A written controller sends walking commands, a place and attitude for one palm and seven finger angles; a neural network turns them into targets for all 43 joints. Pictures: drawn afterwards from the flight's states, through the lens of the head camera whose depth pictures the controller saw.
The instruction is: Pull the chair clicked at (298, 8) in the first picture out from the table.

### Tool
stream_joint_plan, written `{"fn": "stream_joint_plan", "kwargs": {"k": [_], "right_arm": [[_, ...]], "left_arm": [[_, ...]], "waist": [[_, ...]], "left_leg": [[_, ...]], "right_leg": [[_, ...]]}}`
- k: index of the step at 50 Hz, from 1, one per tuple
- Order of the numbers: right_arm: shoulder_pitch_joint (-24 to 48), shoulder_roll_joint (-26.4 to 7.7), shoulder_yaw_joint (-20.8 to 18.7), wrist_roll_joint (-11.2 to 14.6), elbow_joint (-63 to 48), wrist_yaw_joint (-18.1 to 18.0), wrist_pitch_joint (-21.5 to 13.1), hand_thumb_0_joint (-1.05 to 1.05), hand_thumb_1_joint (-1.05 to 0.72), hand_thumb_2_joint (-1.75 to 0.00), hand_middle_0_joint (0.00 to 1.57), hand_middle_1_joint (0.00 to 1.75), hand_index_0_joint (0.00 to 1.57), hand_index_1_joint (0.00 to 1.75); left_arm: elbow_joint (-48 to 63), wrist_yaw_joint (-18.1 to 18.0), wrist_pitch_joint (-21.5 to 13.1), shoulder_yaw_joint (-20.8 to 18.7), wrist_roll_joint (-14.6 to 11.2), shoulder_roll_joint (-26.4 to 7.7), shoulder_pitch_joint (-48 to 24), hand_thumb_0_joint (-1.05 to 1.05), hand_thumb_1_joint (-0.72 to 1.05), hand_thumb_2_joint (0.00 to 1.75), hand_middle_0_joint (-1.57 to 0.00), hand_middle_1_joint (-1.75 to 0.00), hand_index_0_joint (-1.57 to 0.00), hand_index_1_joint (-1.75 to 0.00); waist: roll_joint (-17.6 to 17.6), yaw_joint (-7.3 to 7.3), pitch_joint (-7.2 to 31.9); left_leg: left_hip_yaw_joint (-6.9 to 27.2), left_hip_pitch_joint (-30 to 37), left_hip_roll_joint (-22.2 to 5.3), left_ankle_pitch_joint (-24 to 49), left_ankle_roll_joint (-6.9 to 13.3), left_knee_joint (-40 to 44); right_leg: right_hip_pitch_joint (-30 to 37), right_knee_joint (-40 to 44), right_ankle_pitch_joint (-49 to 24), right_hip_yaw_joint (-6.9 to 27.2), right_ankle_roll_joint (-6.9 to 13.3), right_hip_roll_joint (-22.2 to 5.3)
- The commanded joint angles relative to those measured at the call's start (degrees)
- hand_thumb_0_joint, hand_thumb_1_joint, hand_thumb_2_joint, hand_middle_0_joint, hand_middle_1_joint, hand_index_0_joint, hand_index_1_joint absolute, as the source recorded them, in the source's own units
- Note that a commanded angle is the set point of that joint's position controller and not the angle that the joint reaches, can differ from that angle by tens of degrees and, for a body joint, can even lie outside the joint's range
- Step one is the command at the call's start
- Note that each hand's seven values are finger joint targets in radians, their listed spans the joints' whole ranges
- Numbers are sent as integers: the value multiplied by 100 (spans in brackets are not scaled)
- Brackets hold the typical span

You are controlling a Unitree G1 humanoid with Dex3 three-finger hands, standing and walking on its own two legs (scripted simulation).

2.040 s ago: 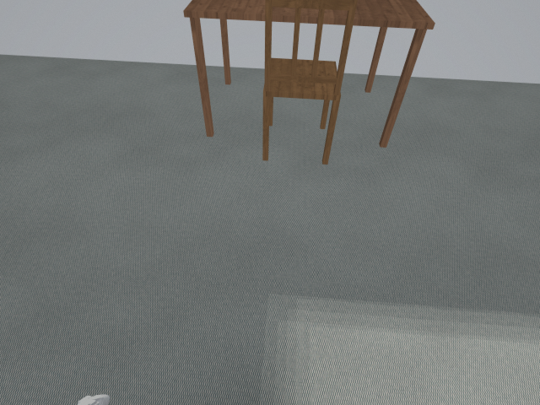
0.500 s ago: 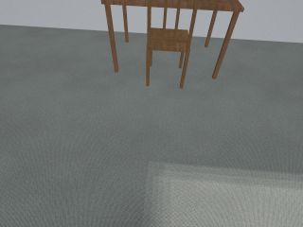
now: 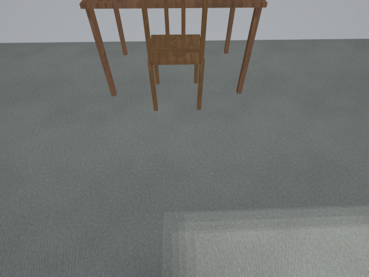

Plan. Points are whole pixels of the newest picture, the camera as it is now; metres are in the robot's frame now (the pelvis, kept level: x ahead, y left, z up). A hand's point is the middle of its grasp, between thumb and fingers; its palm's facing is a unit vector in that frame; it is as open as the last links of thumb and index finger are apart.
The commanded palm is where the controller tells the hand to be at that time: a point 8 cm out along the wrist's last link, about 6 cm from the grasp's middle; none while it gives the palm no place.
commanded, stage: walk to a spot facing it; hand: left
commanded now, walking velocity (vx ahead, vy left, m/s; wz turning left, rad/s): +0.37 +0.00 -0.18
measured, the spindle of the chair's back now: (167, 24) +1.45 +0.22 -0.08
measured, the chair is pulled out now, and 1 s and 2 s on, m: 0.00 0.00 0.00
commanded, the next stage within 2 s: turn to face it in 1.40 s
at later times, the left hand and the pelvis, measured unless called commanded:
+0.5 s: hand (104, 242) +0.23 +0.25 -0.18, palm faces -0.05 -0.99 -0.14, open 7.4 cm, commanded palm none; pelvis +0.23 +0.07 +0.00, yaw -8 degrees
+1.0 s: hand (158, 144) +0.58 +0.15 -0.17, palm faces -0.34 -0.94 -0.09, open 7.4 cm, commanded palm none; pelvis +0.44 +0.04 +0.00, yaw -16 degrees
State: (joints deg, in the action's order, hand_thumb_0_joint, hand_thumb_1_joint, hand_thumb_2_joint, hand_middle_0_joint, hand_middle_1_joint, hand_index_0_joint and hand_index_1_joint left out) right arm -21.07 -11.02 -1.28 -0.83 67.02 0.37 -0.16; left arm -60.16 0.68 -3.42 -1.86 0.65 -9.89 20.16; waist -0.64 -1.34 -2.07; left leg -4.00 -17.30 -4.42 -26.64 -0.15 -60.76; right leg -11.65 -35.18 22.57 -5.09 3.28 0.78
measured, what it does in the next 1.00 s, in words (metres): walks ahead, turning right: left foot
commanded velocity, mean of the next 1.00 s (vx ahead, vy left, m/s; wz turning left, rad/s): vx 0.37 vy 0.00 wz -0.21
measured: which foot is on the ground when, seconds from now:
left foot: up 0.00-0.32, down 0.34-1.00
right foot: down 0.00-0.36, up 0.38-1.00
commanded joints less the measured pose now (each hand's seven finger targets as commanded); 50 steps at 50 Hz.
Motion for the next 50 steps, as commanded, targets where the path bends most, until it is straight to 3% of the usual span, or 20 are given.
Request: {"fn": "stream_joint_plan", "kwargs": {"k": [1, 3, 5, 9, 12, 13, 15, 16, 17, 18, 19, 21, 23, 26, 34, 41, 45, 48, 49, 50], "right_arm": [[1114, -323, -144, -53, -888, -11, -298, 0, -90, -90, 20, 30, 20, 30], [903, -195, -169, -43, -841, 39, -228, 0, -90, -90, 20, 30, 20, 30], [993, -162, -178, -27, -936, 85, -179, 0, -90, -90, 20, 30, 20, 30], [1483, -89, -158, 12, -1190, 162, -233, 0, -90, -90, 20, 30, 20, 30], [1751, -86, -135, 31, -1313, 158, -314, 0, -90, -90, 20, 30, 20, 30], [1538, -141, -166, 32, -1279, 133, -347, 0, -90, -90, 20, 30, 20, 30], [168, -402, -261, -29, -871, 33, -399, 0, -90, -90, 20, 30, 20, 30], [-709, -811, -352, -81, -630, -29, -403, 0, -90, -90, 20, 30, 20, 30], [-1183, -1451, -510, -166, -532, -82, -421, 0, -90, -90, 20, 30, 20, 30], [-1155, -1555, -502, -50, -564, -102, -337, 0, -90, -90, 20, 30, 20, 30], [-444, -1224, -450, -37, -676, -106, -319, 0, -90, -90, 20, 30, 20, 30], [296, -487, -250, -38, -847, -121, -406, 0, -90, -90, 20, 30, 20, 30], [398, -194, -178, -36, -740, -135, -498, 0, -90, -90, 20, 30, 20, 30], [330, -103, -232, -29, -755, -148, -565, 0, -90, -90, 20, 30, 20, 30], [-496, -293, -204, 35, -482, -210, -611, 0, -90, -90, 20, 30, 20, 30], [-1432, -162, -138, -42, -78, -258, -569, 0, -90, -90, 20, 30, 20, 30], [-1713, -136, -101, -87, 105, -268, -508, 0, -90, -90, 20, 30, 20, 30], [-1593, -267, -124, -64, 129, -266, -469, 0, -90, -90, 20, 30, 20, 30], [-1479, -358, -126, -42, 95, -268, -458, 0, -90, -90, 20, 30, 20, 30], [-1318, -415, -149, -15, 52, -264, -455, 0, -90, -90, 20, 30, 20, 30]], "left_arm": [[-141, -171, -40, -106, 74, -739, 957, 0, 90, 90, -20, -30, -20, -30], [-155, -180, -96, -97, 84, -709, 825, 0, 90, 90, -20, -30, -20, -30], [-198, -184, -122, -62, 68, -620, 868, 0, 90, 90, -20, -30, -20, -30], [-289, -225, -152, -75, 64, -602, 935, 0, 90, 90, -20, -30, -20, -30], [-350, -246, -134, -108, 60, -651, 972, 0, 90, 90, -20, -30, -20, -30], [-349, -251, -134, -146, 75, -743, 896, 0, 90, 90, -20, -30, -20, -30], [-281, -257, -143, -201, 54, -825, 683, 0, 90, 90, -20, -30, -20, -30], [-250, -223, -137, -208, 15, -702, 797, 0, 90, 90, -20, -30, -20, -30], [-203, -151, -90, -180, -65, -304, 1322, 0, 90, 90, -20, -30, -20, -30], [-3, -141, -107, -127, -39, -276, 1043, 0, 90, 90, -20, -30, -20, -30], [4, -151, -69, -156, -7, -354, 733, 0, 90, 90, -20, -30, -20, -30], [35, -65, 16, -173, 81, -204, 242, 0, 90, 90, -20, -30, -20, -30], [-72, -12, 165, -146, 136, -40, 508, 0, 90, 90, -20, -30, -20, -30], [-17, -7, 327, -194, 171, 68, 581, 0, 90, 90, -20, -30, -20, -30], [364, 52, 399, -260, 131, -157, -554, 0, 90, 90, -20, -30, -20, -30], [613, 86, 325, -155, 112, -30, -1632, 0, 90, 90, -20, -30, -20, -30], [698, 81, 252, -98, 100, 44, -1992, 0, 90, 90, -20, -30, -20, -30], [528, 33, 184, -96, 95, -45, -1422, 0, 90, 90, -20, -30, -20, -30], [394, 18, 153, -118, 104, -98, -988, 0, 90, 90, -20, -30, -20, -30], [212, 4, 101, -184, 121, -241, -411, 0, 90, 90, -20, -30, -20, -30]], "waist": [[294, -135, -682], [515, 68, -618], [706, 112, -657], [827, 50, -756], [842, -13, -710], [784, 102, -521], [602, 726, 251], [8, 1018, 950], [-1636, 907, 1676], [-1547, 811, 1563], [-884, 617, 846], [-335, 298, -319], [-266, -6, -376], [-281, -114, -248], [-164, 140, -468], [-338, 554, -660], [-548, 635, -775], [-693, 312, -398], [-761, 110, -99], [-759, -188, 188]], "left_leg": [[137, -2261, -359, 639, -74, -690], [-13, -2126, -335, 974, -156, -339], [-137, -2036, -270, 1418, -180, -2], [-323, -1892, -196, 1906, -117, 1169], [-452, -1271, 14, 1853, 42, 1979], [-464, -831, 86, 1738, 127, 2152], [-407, 766, 290, 1925, 270, 2749], [148, 2140, -178, 2007, 400, 2847], [2607, 3384, -1884, 1776, 959, 3535], [3625, 2975, -2329, 1112, 1268, 4414], [3294, 2003, -2289, -14, 1230, 4837], [2220, 374, -1820, -25, 901, 5087], [1215, -227, -1427, 527, 657, 5064], [478, -248, -1204, 894, 625, 5252], [83, 1310, -1219, 2222, 362, 5317], [-292, 2282, -1328, 3751, 525, 5007], [-583, 2578, -1349, 4985, 576, 4707], [-877, 2621, -1360, 7160, 513, 3798], [-974, 2606, -1315, 7668, 439, 3308], [-1086, 2192, -1213, 7422, 338, 2526]], "right_leg": [[701, 2177, -2114, 2324, 878, -1812], [614, 2264, -2475, 1691, 748, -1543], [401, 2377, -2648, 1339, 627, -1283], [584, 2451, -2983, 1015, 514, -1105], [766, 2248, -3765, 952, 432, -1135], [829, 1927, -4232, 920, 437, -1219], [711, 334, -4835, 678, 262, -1033], [80, -987, -3718, 522, 112, -749], [-1367, -3044, -22, 123, -120, 193], [-1835, -4195, 974, 671, -31, 185], [-2072, -4588, 593, 775, 2, -173], [-2144, -4461, -363, 763, -83, -599], [-1711, -4073, -656, 705, -163, -710], [-1908, -3730, -1145, 636, -296, -765], [-3204, -2690, -1875, 537, -482, -863], [-3127, -1235, -1496, -46, -333, -713], [-2801, -601, -993, -378, -101, -458], [-1769, -179, -567, -766, 143, -12], [-1219, -12, -617, -876, 212, 157], [-282, 335, -994, -838, 283, 179]]}}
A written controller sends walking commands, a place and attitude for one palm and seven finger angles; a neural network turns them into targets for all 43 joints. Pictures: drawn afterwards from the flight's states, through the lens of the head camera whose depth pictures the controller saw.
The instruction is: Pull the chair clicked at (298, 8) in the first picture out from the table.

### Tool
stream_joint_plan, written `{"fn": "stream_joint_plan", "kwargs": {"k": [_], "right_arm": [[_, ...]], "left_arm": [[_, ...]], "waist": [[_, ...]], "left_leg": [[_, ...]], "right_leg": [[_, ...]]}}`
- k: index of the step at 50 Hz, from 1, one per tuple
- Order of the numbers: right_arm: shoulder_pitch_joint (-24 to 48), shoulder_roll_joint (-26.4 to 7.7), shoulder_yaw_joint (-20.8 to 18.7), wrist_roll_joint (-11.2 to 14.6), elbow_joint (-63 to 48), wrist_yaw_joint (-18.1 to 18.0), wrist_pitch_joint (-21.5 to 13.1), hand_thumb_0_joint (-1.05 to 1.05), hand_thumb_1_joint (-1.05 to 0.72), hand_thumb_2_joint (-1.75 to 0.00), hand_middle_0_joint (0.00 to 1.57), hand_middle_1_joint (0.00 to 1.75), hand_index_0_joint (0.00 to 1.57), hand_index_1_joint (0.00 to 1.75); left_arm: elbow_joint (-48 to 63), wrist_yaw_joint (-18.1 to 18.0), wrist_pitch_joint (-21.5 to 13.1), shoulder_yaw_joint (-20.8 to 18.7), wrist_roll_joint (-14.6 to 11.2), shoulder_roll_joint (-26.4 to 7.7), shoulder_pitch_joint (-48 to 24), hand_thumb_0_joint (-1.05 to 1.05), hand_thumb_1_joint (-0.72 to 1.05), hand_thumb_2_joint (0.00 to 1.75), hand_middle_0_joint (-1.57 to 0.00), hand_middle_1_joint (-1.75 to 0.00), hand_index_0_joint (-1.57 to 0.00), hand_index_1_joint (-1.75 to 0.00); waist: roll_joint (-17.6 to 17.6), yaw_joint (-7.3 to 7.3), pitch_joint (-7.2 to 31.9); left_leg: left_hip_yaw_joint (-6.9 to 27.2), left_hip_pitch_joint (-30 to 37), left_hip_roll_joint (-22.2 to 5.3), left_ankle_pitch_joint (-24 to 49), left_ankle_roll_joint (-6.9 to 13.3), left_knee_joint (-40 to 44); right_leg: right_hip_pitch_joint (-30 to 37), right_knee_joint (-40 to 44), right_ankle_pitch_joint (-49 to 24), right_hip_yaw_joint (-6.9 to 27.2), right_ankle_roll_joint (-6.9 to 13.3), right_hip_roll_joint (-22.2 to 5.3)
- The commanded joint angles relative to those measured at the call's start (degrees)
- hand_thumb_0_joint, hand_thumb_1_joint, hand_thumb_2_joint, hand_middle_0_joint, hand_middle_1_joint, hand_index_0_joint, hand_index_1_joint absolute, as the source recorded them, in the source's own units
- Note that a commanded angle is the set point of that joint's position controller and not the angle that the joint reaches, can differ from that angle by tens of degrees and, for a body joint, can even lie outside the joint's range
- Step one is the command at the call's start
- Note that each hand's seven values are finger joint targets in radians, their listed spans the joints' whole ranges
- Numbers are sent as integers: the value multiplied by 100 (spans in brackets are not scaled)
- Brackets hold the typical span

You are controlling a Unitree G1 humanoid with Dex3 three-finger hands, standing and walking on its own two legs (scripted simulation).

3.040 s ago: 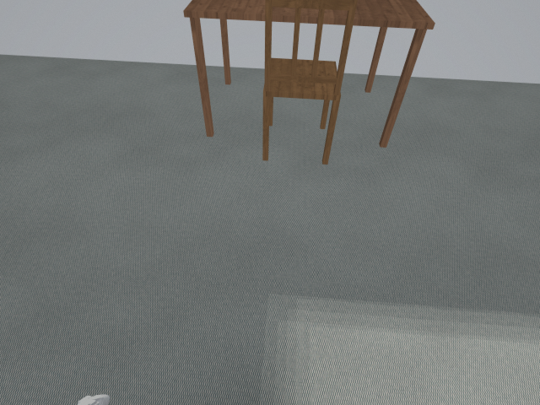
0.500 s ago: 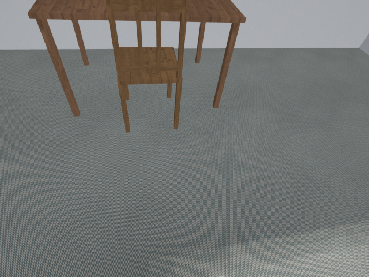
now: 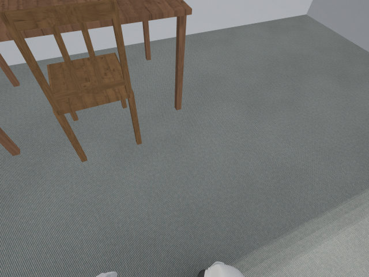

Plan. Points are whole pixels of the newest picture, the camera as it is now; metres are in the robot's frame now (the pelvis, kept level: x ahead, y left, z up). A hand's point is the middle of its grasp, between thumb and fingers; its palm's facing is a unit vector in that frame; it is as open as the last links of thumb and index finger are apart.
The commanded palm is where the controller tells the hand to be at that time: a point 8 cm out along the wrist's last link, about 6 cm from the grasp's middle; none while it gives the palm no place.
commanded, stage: walk to a spot facing it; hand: left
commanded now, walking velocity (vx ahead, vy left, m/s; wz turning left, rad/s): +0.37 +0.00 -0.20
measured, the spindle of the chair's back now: (67, 61) +0.91 +0.46 -0.08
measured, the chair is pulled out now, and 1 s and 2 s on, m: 0.00 0.00 0.00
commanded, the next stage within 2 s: turn to face it in 0.40 s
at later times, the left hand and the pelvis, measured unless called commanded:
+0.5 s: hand (97, 251) +0.22 +0.22 -0.19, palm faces +0.00 -0.99 -0.13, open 7.3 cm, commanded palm none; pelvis +0.24 +0.05 -0.01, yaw -5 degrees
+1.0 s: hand (114, 173) +0.42 +0.20 -0.14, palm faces +0.12 -0.96 -0.24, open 7.4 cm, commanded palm none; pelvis +0.33 +0.02 +0.01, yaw +6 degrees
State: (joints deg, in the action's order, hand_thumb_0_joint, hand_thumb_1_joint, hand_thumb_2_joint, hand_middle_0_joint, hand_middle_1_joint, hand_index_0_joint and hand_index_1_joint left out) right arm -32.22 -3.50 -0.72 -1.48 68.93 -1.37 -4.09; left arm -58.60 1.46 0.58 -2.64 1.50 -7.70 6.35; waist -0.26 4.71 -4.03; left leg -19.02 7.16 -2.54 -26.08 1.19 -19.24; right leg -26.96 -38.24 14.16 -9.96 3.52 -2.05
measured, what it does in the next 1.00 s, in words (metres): walks ahead: right foot, then left foot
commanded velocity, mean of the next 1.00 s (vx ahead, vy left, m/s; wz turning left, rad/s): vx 0.15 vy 0.00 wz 0.21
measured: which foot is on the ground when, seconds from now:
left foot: down 0.00-0.06, up 0.08-0.42, down 0.44-0.86, up 0.88-1.00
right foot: up 0.00-0.02, down 0.04-0.44, up 0.46-0.84, down 0.86-1.00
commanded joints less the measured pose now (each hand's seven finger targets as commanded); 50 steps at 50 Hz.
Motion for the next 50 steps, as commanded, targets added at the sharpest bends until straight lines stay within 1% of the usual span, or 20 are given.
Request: {"fn": "stream_joint_plan", "kwargs": {"k": [1, 2, 3, 4, 6, 10, 18, 20, 21, 22, 23, 26, 30, 37, 41, 42, 43, 44, 47, 50], "right_arm": [[25, -1189, -229, 101, -258, -35, -75, 0, -90, -90, 20, 30, 20, 30], [6, -860, -191, 191, -450, 2, -109, 0, -90, -90, 20, 30, 20, 30], [230, -745, -191, 199, -609, -19, -121, 0, -90, -90, 20, 30, 20, 30], [650, -757, -228, 174, -728, -35, -92, 0, -90, -90, 20, 30, 20, 30], [1006, -564, -248, 105, -829, 31, 7, 0, -90, -90, 20, 30, 20, 30], [538, -354, -253, 1, -771, 100, 247, 0, -90, -90, 20, 30, 20, 30], [1893, -720, -258, 16, -1312, 305, 81, 0, -90, -90, 20, 30, 20, 30], [1259, -1035, -323, -22, -1118, 249, 18, 0, -90, -90, 20, 30, 20, 30], [520, -1472, -423, -72, -929, 183, -17, 0, -90, -90, 20, 30, 20, 30], [-106, -2220, -587, -145, -835, 114, -39, 0, -90, -90, 20, 30, 20, 30], [-239, -2351, -540, -64, -849, 81, 43, 0, -90, -90, 20, 30, 20, 30], [1057, -1476, -286, -45, -1079, 2, -15, 0, -90, -90, 20, 30, 20, 30], [1586, -1197, -175, 48, -1056, -17, -24, 0, -90, -90, 20, 30, 20, 30], [1492, -1476, -359, 12, -1086, 18, 243, 0, -90, -90, 20, 30, 20, 30], [1702, -1490, -426, 48, -1198, 51, 390, 0, -90, -90, 20, 30, 20, 30], [1625, -1302, -415, 96, -1232, 88, 396, 0, -90, -90, 20, 30, 20, 30], [1562, -892, -341, 117, -1388, 125, 419, 0, -90, -90, 20, 30, 20, 30], [1687, -1074, -399, 76, -1486, 94, 499, 0, -90, -90, 20, 30, 20, 30], [1565, -1075, -446, 32, -1271, 160, 656, 0, -90, -90, 20, 30, 20, 30], [1617, -1019, -430, 35, -1303, 206, 690, 0, -90, -90, 20, 30, 20, 30]], "left_arm": [[-189, -91, -371, -202, 42, -728, 1788, 0, 90, 90, -20, -30, -20, -30], [-325, -163, -426, -341, 25, -1287, 2417, 0, 90, 90, -20, -30, -20, -30], [-427, -211, -403, -374, -88, -1560, 2622, 0, 90, 90, -20, -30, -20, -30], [-338, -253, -357, -388, -121, -1534, 2274, 0, 90, 90, -20, -30, -20, -30], [-277, -255, -422, -211, -94, -929, 1613, 0, 90, 90, -20, -30, -20, -30], [-105, -267, -544, -100, 17, -553, 1115, 0, 90, 90, -20, -30, -20, -30], [-221, -195, -502, -159, 9, -1022, 1385, 0, 90, 90, -20, -30, -20, -30], [-181, -185, -457, -186, -30, -1126, 1308, 0, 90, 90, -20, -30, -20, -30], [-152, -170, -429, -172, -62, -963, 1417, 0, 90, 90, -20, -30, -20, -30], [-26, -123, -403, -129, -147, -606, 1610, 0, 90, 90, -20, -30, -20, -30], [182, -133, -402, -95, -100, -696, 1320, 0, 90, 90, -20, -30, -20, -30], [58, -119, -332, -115, -56, -564, 953, 0, 90, 90, -20, -30, -20, -30], [-142, -159, -121, -26, -58, -248, 1524, 0, 90, 90, -20, -30, -20, -30], [291, -257, -36, -77, -64, -360, 783, 0, 90, 90, -20, -30, -20, -30], [376, -294, -111, -151, -91, -589, 992, 0, 90, 90, -20, -30, -20, -30], [378, -323, -170, -199, -51, -867, 1082, 0, 90, 90, -20, -30, -20, -30], [398, -378, -206, -306, 22, -1422, 1198, 0, 90, 90, -20, -30, -20, -30], [474, -367, -165, -304, -18, -1565, 1324, 0, 90, 90, -20, -30, -20, -30], [695, -390, -152, -196, -54, -1053, 473, 0, 90, 90, -20, -30, -20, -30], [735, -393, -174, -166, -46, -929, 555, 0, 90, 90, -20, -30, -20, -30]], "waist": [[-698, -1192, 902], [435, -1357, 1511], [688, -1209, 1678], [146, -1170, 1082], [77, -766, 111], [407, -164, -191], [741, -468, -271], [260, -116, 104], [-551, 151, 666], [-2102, 292, 1249], [-2012, 299, 1275], [-735, -136, 126], [-917, -607, 243], [-799, -434, 474], [-622, -644, 615], [118, -668, 698], [1684, -678, 686], [1564, -782, 772], [973, -371, 334], [936, -381, 305]], "left_leg": [[352, -1284, -1292, 6368, 79, -2785], [288, -3038, -682, 2844, -141, -4566], [818, -4135, 25, -649, -236, -6285], [1571, -4486, -267, -348, -84, -6548], [1736, -4393, -701, 486, -135, -6022], [1569, -3695, -822, 865, -275, -4728], [1098, -2937, -515, 1548, -246, -1946], [867, -1800, -232, 1728, -236, -1289], [1463, -589, -643, 1893, -91, -975], [3461, 302, -2254, 2206, 481, -332], [4128, 126, -2747, 2038, 771, 217], [2760, -1455, -2236, 2978, 669, 310], [1575, -2363, -1462, 3872, 590, 374], [2289, -1944, -1393, 3584, 854, 76], [2454, -2233, -1053, 3015, 485, -660], [2096, -2768, -643, 2158, 142, -1250], [1335, -3914, 182, -19, -282, -2487], [1680, -3768, 149, -960, -297, -3644], [1855, -3917, -120, -18, -410, -4972], [1728, -3956, -138, 361, -489, -4859]], "right_leg": [[2746, 829, -765, 64, 465, 118], [4356, 1006, -1492, 2076, 1116, -1438], [4733, 1575, -2763, 3915, 1784, -2469], [4106, 1844, -2416, 3435, 1773, -2440], [2408, 2123, -2172, 2327, 1040, -1861], [929, 2541, -1471, 1063, 605, -1322], [1300, 2191, -1001, 1062, 406, -1126], [1290, 1105, -1577, 825, 263, -878], [838, -223, -1398, 631, 36, -524], [-220, -2096, 995, 127, -247, 230], [-551, -3240, 2090, 733, -177, 214], [-704, -3687, 958, 1005, -251, -404], [479, -2168, 668, 656, -516, -446], [695, -466, 528, 447, -698, -184], [1685, 1244, -448, 446, -699, -162], [2344, 1778, -1056, 947, -583, -743], [2974, 2032, -2378, 2167, -98, -2133], [2355, 2103, -2690, 2302, 437, -2738], [1799, 2095, -1988, 1228, 296, -1958], [1906, 1995, -2263, 557, 185, -1737]]}}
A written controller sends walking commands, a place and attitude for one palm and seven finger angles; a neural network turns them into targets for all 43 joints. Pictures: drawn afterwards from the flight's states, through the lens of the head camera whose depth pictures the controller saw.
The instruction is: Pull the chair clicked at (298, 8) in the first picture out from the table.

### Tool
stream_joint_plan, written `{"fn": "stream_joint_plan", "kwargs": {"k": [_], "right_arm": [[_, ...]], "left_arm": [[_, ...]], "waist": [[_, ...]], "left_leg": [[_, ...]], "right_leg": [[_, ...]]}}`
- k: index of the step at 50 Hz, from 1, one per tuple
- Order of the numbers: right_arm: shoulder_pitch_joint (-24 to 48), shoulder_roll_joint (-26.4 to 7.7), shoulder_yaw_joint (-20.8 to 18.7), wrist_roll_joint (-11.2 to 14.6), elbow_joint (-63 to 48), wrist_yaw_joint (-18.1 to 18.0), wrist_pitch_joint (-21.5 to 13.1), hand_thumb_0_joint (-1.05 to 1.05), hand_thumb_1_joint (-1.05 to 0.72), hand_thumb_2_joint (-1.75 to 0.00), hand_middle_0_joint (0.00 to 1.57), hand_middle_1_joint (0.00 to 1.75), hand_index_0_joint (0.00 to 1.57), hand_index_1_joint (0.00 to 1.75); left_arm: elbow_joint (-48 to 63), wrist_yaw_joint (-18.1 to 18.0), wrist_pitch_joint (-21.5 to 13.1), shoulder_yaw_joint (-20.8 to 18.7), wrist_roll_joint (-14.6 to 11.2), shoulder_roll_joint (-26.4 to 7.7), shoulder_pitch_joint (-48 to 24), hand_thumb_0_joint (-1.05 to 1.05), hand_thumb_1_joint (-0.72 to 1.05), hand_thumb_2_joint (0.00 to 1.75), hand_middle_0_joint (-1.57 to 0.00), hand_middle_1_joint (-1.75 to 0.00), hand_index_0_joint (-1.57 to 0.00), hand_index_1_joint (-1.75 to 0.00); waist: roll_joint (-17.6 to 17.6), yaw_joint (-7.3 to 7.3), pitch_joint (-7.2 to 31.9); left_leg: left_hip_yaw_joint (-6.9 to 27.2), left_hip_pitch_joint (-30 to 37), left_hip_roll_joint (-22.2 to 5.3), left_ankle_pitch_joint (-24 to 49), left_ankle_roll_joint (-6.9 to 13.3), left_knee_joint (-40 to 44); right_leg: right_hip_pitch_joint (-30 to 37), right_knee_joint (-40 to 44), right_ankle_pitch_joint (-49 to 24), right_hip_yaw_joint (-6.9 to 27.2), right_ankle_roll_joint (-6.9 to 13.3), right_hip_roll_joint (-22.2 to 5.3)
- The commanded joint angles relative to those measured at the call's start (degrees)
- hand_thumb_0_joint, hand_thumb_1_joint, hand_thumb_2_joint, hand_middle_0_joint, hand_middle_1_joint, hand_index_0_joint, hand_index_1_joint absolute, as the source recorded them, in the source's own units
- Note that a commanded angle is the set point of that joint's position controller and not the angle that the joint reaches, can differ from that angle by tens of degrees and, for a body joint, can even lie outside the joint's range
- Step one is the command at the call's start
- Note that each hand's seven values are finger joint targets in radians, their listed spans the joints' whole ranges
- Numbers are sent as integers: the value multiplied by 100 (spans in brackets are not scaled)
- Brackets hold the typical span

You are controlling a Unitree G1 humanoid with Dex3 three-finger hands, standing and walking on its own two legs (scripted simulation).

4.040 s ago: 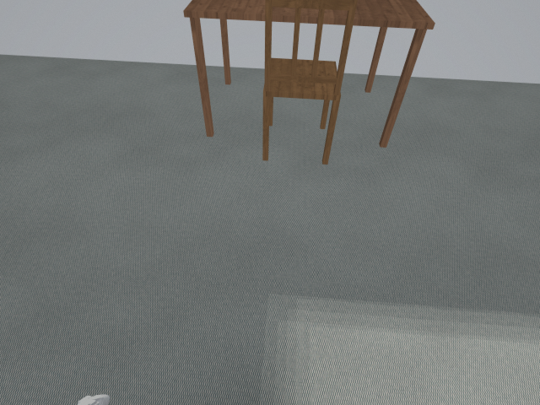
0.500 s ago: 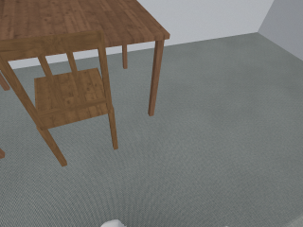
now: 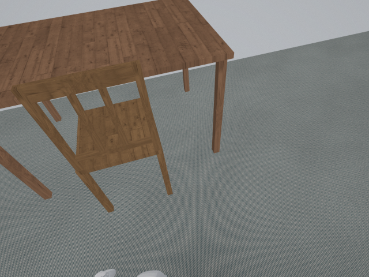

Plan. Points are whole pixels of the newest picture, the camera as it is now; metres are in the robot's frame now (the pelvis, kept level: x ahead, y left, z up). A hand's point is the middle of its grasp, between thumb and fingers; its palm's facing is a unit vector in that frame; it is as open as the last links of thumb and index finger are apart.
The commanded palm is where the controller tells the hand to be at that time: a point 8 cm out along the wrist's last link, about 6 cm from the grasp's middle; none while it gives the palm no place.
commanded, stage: turn to face it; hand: left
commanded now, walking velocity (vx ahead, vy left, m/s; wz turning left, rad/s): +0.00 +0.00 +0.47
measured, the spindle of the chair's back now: (88, 125) +0.63 +0.38 -0.09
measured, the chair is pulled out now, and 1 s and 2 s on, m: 0.00 0.00 0.00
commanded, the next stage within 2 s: take the last steps up to it in 0.34 s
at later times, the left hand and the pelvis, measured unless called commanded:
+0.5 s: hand out of the picture -0.02 +0.25 -0.17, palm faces +0.26 -0.94 -0.24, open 7.4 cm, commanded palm none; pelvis +0.00 +0.04 +0.00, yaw +11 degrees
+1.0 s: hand out of the picture +0.01 +0.13 -0.16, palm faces +0.31 -0.94 -0.16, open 7.4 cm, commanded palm none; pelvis +0.10 +0.01 +0.01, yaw +14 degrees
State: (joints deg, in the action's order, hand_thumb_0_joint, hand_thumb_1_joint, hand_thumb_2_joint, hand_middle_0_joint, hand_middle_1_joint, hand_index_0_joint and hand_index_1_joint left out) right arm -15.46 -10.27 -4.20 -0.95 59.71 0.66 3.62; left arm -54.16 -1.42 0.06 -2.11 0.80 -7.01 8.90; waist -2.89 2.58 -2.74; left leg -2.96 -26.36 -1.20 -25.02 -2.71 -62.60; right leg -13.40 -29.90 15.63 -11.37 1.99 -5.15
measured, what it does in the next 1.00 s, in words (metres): steps on the spot: left foot, then right foot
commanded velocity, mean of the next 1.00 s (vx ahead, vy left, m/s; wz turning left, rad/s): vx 0.17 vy -0.03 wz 0.15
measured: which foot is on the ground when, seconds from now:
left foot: up 0.00-0.26, down 0.28-0.72, up 0.74-1.00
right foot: down 0.00-0.28, up 0.30-0.70, down 0.72-1.00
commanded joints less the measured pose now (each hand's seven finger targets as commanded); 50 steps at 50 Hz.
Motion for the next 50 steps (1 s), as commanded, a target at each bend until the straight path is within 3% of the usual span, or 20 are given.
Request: {"fn": "stream_joint_plan", "kwargs": {"k": [1, 8, 12, 13, 14, 15, 16, 18, 22, 29, 32, 34, 35, 36, 37, 38, 41, 43, 47, 50], "right_arm": [[71, -344, -81, -21, -438, 6, -74, 0, -90, -90, 20, 30, 20, 30], [787, -335, 2, 13, -849, 37, -92, 0, -90, -90, 20, 30, 20, 30], [476, -575, 6, -3, -851, 16, -179, 0, -90, -90, 20, 30, 20, 30], [198, -833, -45, -12, -805, 8, -220, 0, -90, -90, 20, 30, 20, 30], [-77, -1487, -180, -68, -822, -28, -290, 0, -90, -90, 20, 30, 20, 30], [-305, -1824, -227, -33, -770, -78, -250, 0, -90, -90, 20, 30, 20, 30], [-164, -1757, -184, -63, -766, -94, -224, 0, -90, -90, 20, 30, 20, 30], [555, -1387, -75, -43, -880, -185, -256, 0, -90, -90, 20, 30, 20, 30], [679, -1162, 31, 3, -925, -193, -317, 0, -90, -90, 20, 30, 20, 30], [25, -1054, 1, -73, -606, -176, -383, 0, -90, -90, 20, 30, 20, 30], [111, -1035, -6, -81, -522, -154, -378, 0, -90, -90, 20, 30, 20, 30], [203, -870, 8, -44, -468, -148, -379, 0, -90, -90, 20, 30, 20, 30], [204, -595, 55, -2, -476, -132, -396, 0, -90, -90, 20, 30, 20, 30], [359, -250, 151, 39, -675, -95, -427, 0, -90, -90, 20, 30, 20, 30], [760, -570, 96, -42, -833, -45, -433, 0, -90, -90, 20, 30, 20, 30], [750, -591, 34, -66, -781, -13, -409, 0, -90, -90, 20, 30, 20, 30], [309, -473, 11, -87, -407, 39, -409, 0, -90, -90, 20, 30, 20, 30], [139, -309, 35, -70, -270, 49, -425, 0, -90, -90, 20, 30, 20, 30], [471, -206, 70, -49, -322, 24, -453, 0, -90, -90, 20, 30, 20, 30], [828, -115, 111, -27, -397, 38, -494, 0, -90, -90, 20, 30, 20, 30]], "left_arm": [[275, -108, -119, -227, 36, -1013, 411, 0, 90, 90, -20, -30, -20, -30], [207, -71, -24, -333, 121, -1391, 711, 0, 90, 90, -20, -30, -20, -30], [212, -26, 26, -381, 72, -1541, 595, 0, 90, 90, -20, -30, -20, -30], [236, -5, 60, -350, 24, -1443, 611, 0, 90, 90, -20, -30, -20, -30], [408, 27, 91, -298, -31, -1107, 666, 0, 90, 90, -20, -30, -20, -30], [618, 11, 135, -176, 5, -956, 279, 0, 90, 90, -20, -30, -20, -30], [617, 2, 183, -214, 24, -1106, 229, 0, 90, 90, -20, -30, -20, -30], [344, 42, 229, -258, 51, -1082, 359, 0, 90, 90, -20, -30, -20, -30], [88, 80, 216, -235, 23, -1095, 735, 0, 90, 90, -20, -30, -20, -30], [64, 146, 83, -66, 67, -841, 438, 0, 90, 90, -20, -30, -20, -30], [-68, 177, 9, -45, 56, -753, 785, 0, 90, 90, -20, -30, -20, -30], [-315, 177, -80, -79, 73, -773, 1392, 0, 90, 90, -20, -30, -20, -30], [-428, 143, -140, -142, 115, -1023, 1705, 0, 90, 90, -20, -30, -20, -30], [-484, 84, -162, -237, 138, -1471, 2018, 0, 90, 90, -20, -30, -20, -30], [-437, 38, -161, -234, 61, -1517, 2125, 0, 90, 90, -20, -30, -20, -30], [-440, 8, -210, -247, 51, -1355, 1880, 0, 90, 90, -20, -30, -20, -30], [-379, 26, -330, -92, 32, -776, 1371, 0, 90, 90, -20, -30, -20, -30], [-467, 28, -410, -68, 16, -709, 1510, 0, 90, 90, -20, -30, -20, -30], [-776, -10, -484, -7, 30, -594, 2068, 0, 90, 90, -20, -30, -20, -30], [-932, -44, -482, -1, 43, -594, 2267, 0, 90, 90, -20, -30, -20, -30]], "waist": [[1181, -220, 186], [1461, -477, 171], [1333, -257, 527], [702, -94, 687], [-1087, 66, 896], [-1458, 210, 793], [-829, 114, 655], [-1051, -167, 424], [-664, -290, 536], [-389, 11, 143], [-467, -153, 21], [2, -458, 61], [820, -597, 0], [2315, -753, -217], [1766, -868, -532], [1855, -683, -765], [851, -258, -859], [754, -224, -610], [932, -356, -375], [881, -446, -439]], "left_leg": [[77, -612, -280, 219, -123, -317], [-298, 148, -172, -19, -21, 1524], [-435, 1199, -74, 934, 104, 3145], [-174, 2031, -280, 1758, 205, 3780], [1716, 2796, -1678, 3420, 808, 4154], [2406, 2458, -2410, 4785, 1474, 4383], [1983, 2064, -2389, 3909, 1621, 4382], [1490, 1757, -1680, 2989, 1262, 4534], [807, 2002, -1157, 3394, 1093, 4482], [1554, 1856, -1354, 300, 1359, 5059], [1599, 1394, -1273, -443, 1264, 4983], [1225, 686, -891, -759, 970, 4301], [718, -139, -397, -799, 700, 3275], [-80, -1195, 251, -725, 441, 1846], [236, -1393, 40, -688, 490, 959], [414, -1499, -119, -229, 517, 508], [316, -1104, -355, 821, 410, 99], [136, -1051, -334, 1152, 309, 116], [-63, -1277, -354, 1220, 241, 561], [-232, -1274, -318, 1213, 306, 1108]], "right_leg": [[657, 1125, -2506, 648, 381, -1448], [594, 820, -2607, 445, 527, -1628], [494, 58, -2405, 162, 176, -1433], [-34, -605, -1810, 23, -65, -1251], [-1349, -1828, 425, -195, -498, -499], [-1773, -2773, 2341, 389, -587, -146], [-1624, -3242, 2100, 779, -477, -251], [-1815, -3523, 1236, 1003, -513, -245], [-1592, -3330, 575, 946, -595, -65], [-1157, -1533, 1025, 829, -439, 63], [-451, -613, 915, 696, -333, 251], [747, 629, 241, 647, -297, 332], [1405, 1211, 910, 1409, -147, -192], [1638, 2170, 2139, 3285, 379, -1382], [999, 2626, 2814, 3832, 765, -1829], [703, 2748, 2827, 3680, 740, -1674], [372, 2364, 926, 2251, 582, -1110], [749, 2173, -497, 1596, 527, -856], [1447, 1818, -2677, 1298, 574, -816], [1627, 1704, -3439, 1249, 667, -825]]}}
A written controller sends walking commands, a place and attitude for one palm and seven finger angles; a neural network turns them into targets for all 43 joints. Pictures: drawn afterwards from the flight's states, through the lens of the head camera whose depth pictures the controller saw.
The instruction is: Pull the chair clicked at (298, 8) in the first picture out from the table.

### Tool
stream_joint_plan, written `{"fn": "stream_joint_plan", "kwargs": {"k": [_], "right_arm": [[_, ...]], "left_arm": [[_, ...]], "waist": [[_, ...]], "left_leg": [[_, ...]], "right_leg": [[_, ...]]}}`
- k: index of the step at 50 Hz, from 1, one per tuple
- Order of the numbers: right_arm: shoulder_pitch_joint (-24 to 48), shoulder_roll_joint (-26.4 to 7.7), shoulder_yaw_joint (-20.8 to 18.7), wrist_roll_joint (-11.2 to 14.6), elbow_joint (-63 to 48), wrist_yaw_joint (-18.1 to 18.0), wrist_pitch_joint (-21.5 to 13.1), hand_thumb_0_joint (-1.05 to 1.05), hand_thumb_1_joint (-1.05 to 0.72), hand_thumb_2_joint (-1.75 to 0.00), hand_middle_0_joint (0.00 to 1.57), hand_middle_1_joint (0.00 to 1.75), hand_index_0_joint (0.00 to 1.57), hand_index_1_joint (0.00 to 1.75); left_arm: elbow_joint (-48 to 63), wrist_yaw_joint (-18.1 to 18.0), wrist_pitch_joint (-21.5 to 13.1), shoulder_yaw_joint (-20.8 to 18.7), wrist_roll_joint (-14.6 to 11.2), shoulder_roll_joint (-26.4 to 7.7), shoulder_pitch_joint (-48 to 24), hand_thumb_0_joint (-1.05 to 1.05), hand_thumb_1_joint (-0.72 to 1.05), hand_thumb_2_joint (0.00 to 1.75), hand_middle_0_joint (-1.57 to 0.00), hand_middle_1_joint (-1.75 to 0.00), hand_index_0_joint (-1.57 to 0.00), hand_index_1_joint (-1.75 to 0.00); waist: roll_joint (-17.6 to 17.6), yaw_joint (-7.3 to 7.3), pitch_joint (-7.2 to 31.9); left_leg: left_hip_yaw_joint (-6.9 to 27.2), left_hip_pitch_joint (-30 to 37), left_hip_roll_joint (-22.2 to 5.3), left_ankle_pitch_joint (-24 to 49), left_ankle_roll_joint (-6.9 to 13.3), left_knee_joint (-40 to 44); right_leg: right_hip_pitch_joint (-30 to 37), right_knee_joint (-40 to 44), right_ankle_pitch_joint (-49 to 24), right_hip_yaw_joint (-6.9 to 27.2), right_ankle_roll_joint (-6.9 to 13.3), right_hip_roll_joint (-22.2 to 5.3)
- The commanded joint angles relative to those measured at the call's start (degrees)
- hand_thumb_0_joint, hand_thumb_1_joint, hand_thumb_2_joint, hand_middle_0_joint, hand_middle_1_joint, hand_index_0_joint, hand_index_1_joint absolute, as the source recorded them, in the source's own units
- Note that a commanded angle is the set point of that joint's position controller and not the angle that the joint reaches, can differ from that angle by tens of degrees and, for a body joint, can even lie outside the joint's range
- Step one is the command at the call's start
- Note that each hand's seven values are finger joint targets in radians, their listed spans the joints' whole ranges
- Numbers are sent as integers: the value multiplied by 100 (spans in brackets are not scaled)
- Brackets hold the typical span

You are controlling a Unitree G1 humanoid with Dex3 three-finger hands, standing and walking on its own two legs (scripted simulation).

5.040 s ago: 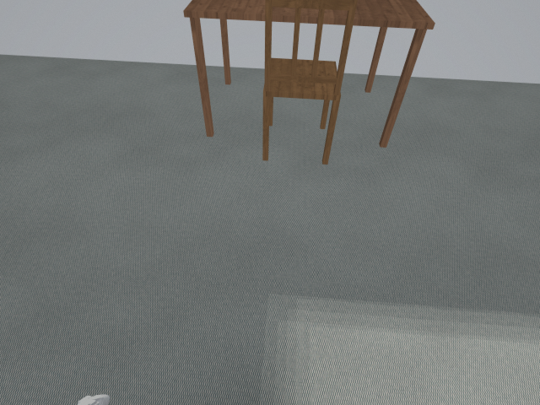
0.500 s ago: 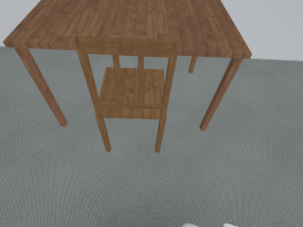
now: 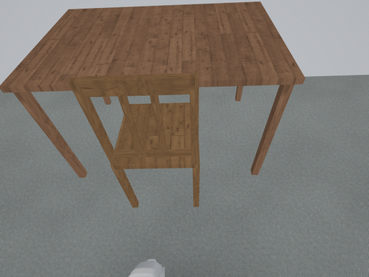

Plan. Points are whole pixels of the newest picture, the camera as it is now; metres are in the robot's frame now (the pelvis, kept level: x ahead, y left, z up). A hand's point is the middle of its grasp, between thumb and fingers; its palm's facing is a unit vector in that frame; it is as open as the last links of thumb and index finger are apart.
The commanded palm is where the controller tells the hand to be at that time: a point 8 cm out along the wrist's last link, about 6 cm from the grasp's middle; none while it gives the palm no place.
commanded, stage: take the last steps up to it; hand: left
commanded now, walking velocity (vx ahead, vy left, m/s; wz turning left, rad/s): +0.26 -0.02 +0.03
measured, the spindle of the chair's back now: (132, 126) +0.60 +0.23 -0.10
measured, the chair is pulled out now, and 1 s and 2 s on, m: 0.00 0.00 0.00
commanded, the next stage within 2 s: come to a stop and stand still in 0.26 s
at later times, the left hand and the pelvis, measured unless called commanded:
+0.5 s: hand (118, 254) +0.21 +0.21 -0.18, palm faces +0.06 -0.98 -0.19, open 7.3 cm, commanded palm none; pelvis +0.16 +0.02 +0.00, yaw -1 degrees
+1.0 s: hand (117, 253) +0.21 +0.20 -0.17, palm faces +0.04 -0.96 -0.26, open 7.4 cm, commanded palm none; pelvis +0.14 +0.01 -0.01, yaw -1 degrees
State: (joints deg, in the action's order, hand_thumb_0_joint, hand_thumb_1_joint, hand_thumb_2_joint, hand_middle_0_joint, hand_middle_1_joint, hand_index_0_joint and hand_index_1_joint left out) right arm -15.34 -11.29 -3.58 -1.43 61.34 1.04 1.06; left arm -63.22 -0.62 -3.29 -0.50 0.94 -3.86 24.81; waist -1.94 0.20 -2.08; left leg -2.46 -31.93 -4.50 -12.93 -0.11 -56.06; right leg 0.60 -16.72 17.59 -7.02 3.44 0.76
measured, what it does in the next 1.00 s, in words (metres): walks ahead: left foot, then right foot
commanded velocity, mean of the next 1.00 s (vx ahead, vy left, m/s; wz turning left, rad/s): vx -0.02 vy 0.02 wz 0.00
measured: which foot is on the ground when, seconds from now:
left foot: up 0.00-0.18, down 0.20-0.66, up 0.68-1.00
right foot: down 0.00-0.22, up 0.24-0.62, down 0.64-1.00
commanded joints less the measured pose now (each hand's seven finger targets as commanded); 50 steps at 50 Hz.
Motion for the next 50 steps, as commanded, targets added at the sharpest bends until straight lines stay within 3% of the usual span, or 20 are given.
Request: {"fn": "stream_joint_plan", "kwargs": {"k": [1, 6, 8, 9, 10, 11, 13, 14, 17, 20, 23, 29, 31, 32, 33, 34, 37, 40, 47, 50], "right_arm": [[903, 31, 60, 23, -557, 5, -252, 0, -90, -90, 20, 30, 20, 30], [720, 87, 106, 38, -433, -52, -354, 0, -90, -90, 20, 30, 20, 30], [-330, -111, 57, 7, -74, -148, -418, 0, -90, -90, 20, 30, 20, 30], [-1056, -454, -11, -31, 73, -206, -448, 0, -90, -90, 20, 30, 20, 30], [-1521, -1007, -127, -85, 104, -271, -477, 0, -90, -90, 20, 30, 20, 30], [-1519, -1067, -107, 58, 127, -303, -398, 0, -90, -90, 20, 30, 20, 30], [-502, -600, -8, 93, -86, -329, -425, 0, -90, -90, 20, 30, 20, 30], [-238, -306, 78, 62, -141, -317, -467, 0, -90, -90, 20, 30, 20, 30], [-83, -93, 107, 57, -212, -299, -546, 0, -90, -90, 20, 30, 20, 30], [54, -185, 152, 67, -280, -311, -524, 0, -90, -90, 20, 30, 20, 30], [92, -272, 181, 46, -245, -329, -431, 0, -90, -90, 20, 30, 20, 30], [10, -570, 23, 48, -220, -360, -152, 0, -90, -90, 20, 30, 20, 30], [-1, -526, -26, 77, -270, -338, -77, 0, -90, -90, 20, 30, 20, 30], [-190, -379, -48, 112, -294, -327, -42, 0, -90, -90, 20, 30, 20, 30], [-381, -231, -39, 148, -334, -305, 27, 0, -90, -90, 20, 30, 20, 30], [-229, -186, -43, 165, -357, -329, 113, 0, -90, -90, 20, 30, 20, 30], [-68, -285, -89, 125, -291, -293, 220, 0, -90, -90, 20, 30, 20, 30], [-110, -250, -81, 101, -292, -232, 259, 0, -90, -90, 20, 30, 20, 30], [-167, -122, 12, 99, -357, -143, 147, 0, -90, -90, 20, 30, 20, 30], [-826, -22, 78, 92, -113, -157, 52, 0, -90, -90, 20, 30, 20, 30]], "left_arm": [[-80, -132, -140, -157, 32, -899, 711, 0, 90, 90, -20, -30, -20, -30], [-216, -155, -108, -174, 29, -973, 629, 0, 90, 90, -20, -30, -20, -30], [-221, -163, -103, -180, -13, -1054, 459, 0, 90, 90, -20, -30, -20, -30], [-156, -155, -103, -188, -63, -985, 429, 0, 90, 90, -20, -30, -20, -30], [-43, -121, -95, -131, -174, -665, 630, 0, 90, 90, -20, -30, -20, -30], [61, -144, -79, -132, -123, -657, 517, 0, 90, 90, -20, -30, -20, -30], [116, -130, 55, -169, -54, -644, -17, 0, 90, 90, -20, -30, -20, -30], [78, -73, 93, -213, 8, -638, -69, 0, 90, 90, -20, -30, -20, -30], [27, -32, 243, -233, 54, -485, 198, 0, 90, 90, -20, -30, -20, -30], [93, -77, 342, -175, 32, -438, 64, 0, 90, 90, -20, -30, -20, -30], [213, -150, 376, -116, 23, -531, -244, 0, 90, 90, -20, -30, -20, -30], [469, -185, 435, -215, 24, -1033, -708, 0, 90, 90, -20, -30, -20, -30], [448, -188, 361, -274, 48, -1249, -488, 0, 90, 90, -20, -30, -20, -30], [464, -218, 313, -328, 77, -1525, -428, 0, 90, 90, -20, -30, -20, -30], [485, -216, 276, -366, 70, -1808, -452, 0, 90, 90, -20, -30, -20, -30], [476, -229, 276, -359, 40, -1855, -426, 0, 90, 90, -20, -30, -20, -30], [628, -277, 335, -358, 31, -1635, -984, 0, 90, 90, -20, -30, -20, -30], [760, -301, 350, -397, 52, -1654, -1150, 0, 90, 90, -20, -30, -20, -30], [813, -256, 426, -468, 153, -1775, -1125, 0, 90, 90, -20, -30, -20, -30], [789, -217, 483, -425, 103, -1670, -1301, 0, 90, 90, -20, -30, -20, -30]], "waist": [[821, -230, -502], [970, -53, -334], [1008, 406, 241], [637, 711, 828], [-663, 698, 1497], [-587, 544, 1520], [-110, 215, 6], [-106, 77, -308], [-257, -198, -79], [-88, -285, 10], [-504, -214, 39], [-597, -119, -153], [-156, -208, 92], [571, -137, 447], [1093, -45, 623], [1207, -186, 816], [1188, -81, 626], [959, -49, 644], [1450, -199, 584], [1360, 99, 486]], "left_leg": [[-341, -622, 51, 3, 73, 666], [-673, 678, 505, -166, 351, 1758], [-628, 2038, 658, 558, 477, 2548], [13, 3401, 35, 1675, 693, 2641], [2122, 4752, -1637, 3438, 1490, 2764], [2728, 4358, -2144, 3834, 1841, 3436], [1975, 2538, -1832, 2072, 1611, 4057], [1539, 2056, -1494, 1759, 1383, 4224], [512, 1712, -980, 2408, 1090, 4253], [191, 1745, -931, 3610, 1048, 4126], [22, 2077, -895, 4615, 859, 3766], [323, 2531, -994, 4448, 657, 3152], [150, 2434, -575, 3197, 298, 2509], [-86, 1977, -65, 1581, 48, 1823], [-273, 1444, 448, -1387, -155, 1072], [105, 1407, 477, -2523, -167, 229], [462, 953, 423, -1948, -262, -980], [400, 871, 408, -1555, -355, -942], [41, 1520, 394, -1425, -272, 1189], [-237, 2768, 502, -530, -150, 2973]], "right_leg": [[265, 344, -3825, 775, 522, -1392], [156, -398, -5412, 563, 442, -1273], [-45, -1745, -5726, 427, 243, -1087], [-837, -2909, -4361, 344, 53, -837], [-2438, -4728, -443, 65, -162, -102], [-2733, -5731, 1570, 618, -63, 42], [-3052, -5897, 1006, 795, -112, -434], [-2963, -5679, 592, 863, -168, -586], [-2526, -5038, 83, 683, -331, -606], [-2336, -4103, -117, 658, -473, -631], [-2070, -3061, -289, 505, -517, -494], [-1767, -1666, -447, 420, -417, -427], [-1268, -922, -2433, 627, -344, -636], [-770, -1136, -4733, 1524, 12, -1331], [-396, -975, -6772, 2097, 633, -2279], [-459, -762, -6942, 2186, 1051, -2628], [-742, -696, -5697, 1741, 978, -2114], [-873, -650, -4863, 1412, 773, -1924], [-1214, -85, -1398, 1721, 641, -1669], [-2086, -59, 580, 1529, 215, -1285]]}}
